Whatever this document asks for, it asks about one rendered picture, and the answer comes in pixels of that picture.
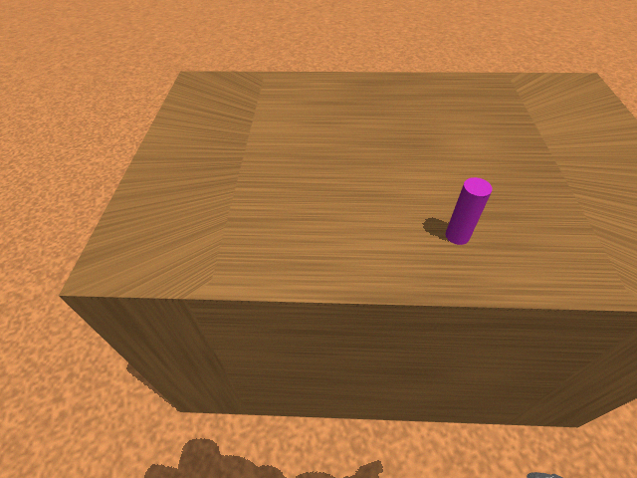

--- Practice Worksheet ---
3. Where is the can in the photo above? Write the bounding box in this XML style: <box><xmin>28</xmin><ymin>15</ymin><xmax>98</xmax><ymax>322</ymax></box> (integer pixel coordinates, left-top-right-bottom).
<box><xmin>446</xmin><ymin>177</ymin><xmax>492</xmax><ymax>245</ymax></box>

